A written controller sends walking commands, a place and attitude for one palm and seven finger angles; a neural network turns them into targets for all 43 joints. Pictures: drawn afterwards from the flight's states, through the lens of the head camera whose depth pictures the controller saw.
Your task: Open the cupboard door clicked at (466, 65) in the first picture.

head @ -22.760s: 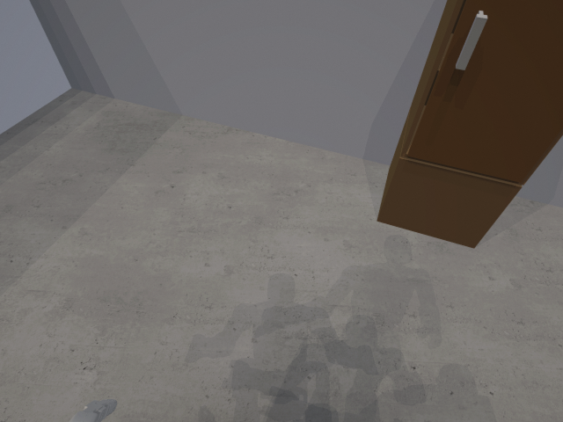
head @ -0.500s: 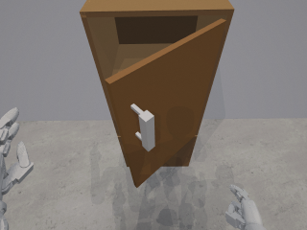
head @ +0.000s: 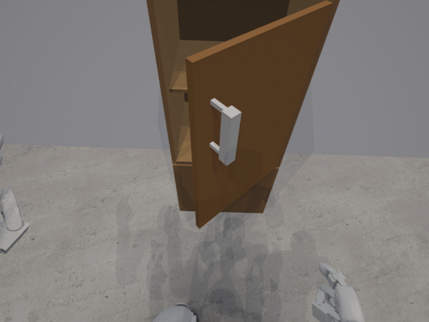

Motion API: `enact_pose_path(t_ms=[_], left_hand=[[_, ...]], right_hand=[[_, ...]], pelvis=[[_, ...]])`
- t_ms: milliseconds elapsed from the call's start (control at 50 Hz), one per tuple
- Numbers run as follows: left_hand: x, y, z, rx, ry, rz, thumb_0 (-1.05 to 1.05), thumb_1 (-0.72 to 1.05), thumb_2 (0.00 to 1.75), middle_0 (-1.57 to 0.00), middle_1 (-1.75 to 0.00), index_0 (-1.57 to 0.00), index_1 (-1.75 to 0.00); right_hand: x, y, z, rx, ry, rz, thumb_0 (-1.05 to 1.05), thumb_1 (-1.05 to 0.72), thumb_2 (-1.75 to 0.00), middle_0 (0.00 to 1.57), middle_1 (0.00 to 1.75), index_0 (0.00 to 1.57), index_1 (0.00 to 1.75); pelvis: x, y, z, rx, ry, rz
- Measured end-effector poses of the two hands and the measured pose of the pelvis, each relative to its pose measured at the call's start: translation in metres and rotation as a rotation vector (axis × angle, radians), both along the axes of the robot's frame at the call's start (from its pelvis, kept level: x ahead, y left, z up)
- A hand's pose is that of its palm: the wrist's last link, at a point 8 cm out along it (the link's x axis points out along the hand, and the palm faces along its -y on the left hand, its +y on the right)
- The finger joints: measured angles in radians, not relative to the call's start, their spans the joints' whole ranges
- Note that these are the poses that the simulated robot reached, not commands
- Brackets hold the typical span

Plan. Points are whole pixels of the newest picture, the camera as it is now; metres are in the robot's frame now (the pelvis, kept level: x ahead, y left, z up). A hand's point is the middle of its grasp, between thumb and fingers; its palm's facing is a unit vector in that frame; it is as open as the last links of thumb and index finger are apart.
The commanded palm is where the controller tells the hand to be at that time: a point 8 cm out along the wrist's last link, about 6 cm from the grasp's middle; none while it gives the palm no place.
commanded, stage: step back with the hand held close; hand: left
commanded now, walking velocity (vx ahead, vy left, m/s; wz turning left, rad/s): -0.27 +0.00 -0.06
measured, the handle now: (221, 132) +0.45 +0.02 +0.11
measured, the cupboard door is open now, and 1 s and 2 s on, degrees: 43 43 43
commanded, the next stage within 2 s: stop stepping back and stand still in 0.28 s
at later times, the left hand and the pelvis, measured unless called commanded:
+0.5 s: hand out of the picture +0.09 +0.24 +0.18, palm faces +0.33 -0.81 -0.49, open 7.4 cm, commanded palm +0.03 +0.29 +0.19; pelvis -0.13 +0.00 +0.00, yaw -4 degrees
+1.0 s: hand out of the picture +0.00 +0.22 +0.18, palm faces +0.35 -0.81 -0.47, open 7.4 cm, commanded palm -0.04 +0.27 +0.19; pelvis -0.20 -0.02 +0.02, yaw -4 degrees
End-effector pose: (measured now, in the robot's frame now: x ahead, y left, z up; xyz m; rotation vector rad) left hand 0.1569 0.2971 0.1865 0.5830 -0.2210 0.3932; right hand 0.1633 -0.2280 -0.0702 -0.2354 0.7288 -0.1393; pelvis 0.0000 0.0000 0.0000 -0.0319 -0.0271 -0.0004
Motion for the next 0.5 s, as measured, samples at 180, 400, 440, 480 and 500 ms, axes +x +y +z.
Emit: enact_pose_path(t_ms=[180,400,440,480,500], left_hand=[[-0.03,0.021,-0.006,-0.053,-0.097,-0.005,0.02,0.88,0.9,-0.21,-0.3,-0.21,-0.3],[-0.075,0.002,0.023,-0.043,-0.106,-0.102,0.02,0.89,0.9,-0.2,-0.3,-0.21,-0.3],[-0.084,-0.006,0.021,-0.039,-0.084,-0.121,0.02,0.89,0.9,-0.2,-0.3,-0.21,-0.3],[-0.095,-0.014,0.017,-0.006,-0.051,-0.133,0.02,0.89,0.9,-0.2,-0.3,-0.21,-0.3],[-0.101,-0.018,0.014,0.021,-0.035,-0.14,0.02,0.89,0.9,-0.21,-0.3,-0.21,-0.3]], right_hand=[[-0.05,0.009,-0.003,-0.075,0.036,-0.011,0.01,-0.9,-0.9,0.2,0.3,0.21,0.3],[-0.102,0.024,0.018,0.005,-0.014,-0.001,0.01,-0.9,-0.9,0.2,0.3,0.21,0.3],[-0.11,0.02,0.016,0.013,-0.028,0.002,0.01,-0.9,-0.9,0.2,0.3,0.21,0.3],[-0.119,0.013,0.011,0.026,-0.044,0.003,0.01,-0.9,-0.9,0.2,0.3,0.21,0.3],[-0.124,0.008,0.006,0.032,-0.053,0.002,0.01,-0.9,-0.9,0.2,0.3,0.21,0.3]], pelvis=[[-0.04,0.018,-0.005,-0.012,-0.008,0.011],[-0.094,0.011,0.014,-0.04,0.076,-0.047],[-0.107,0.007,0.012,-0.031,0.091,-0.049],[-0.122,0.0,0.007,0.001,0.102,-0.052],[-0.131,-0.003,0.001,0.029,0.105,-0.064]])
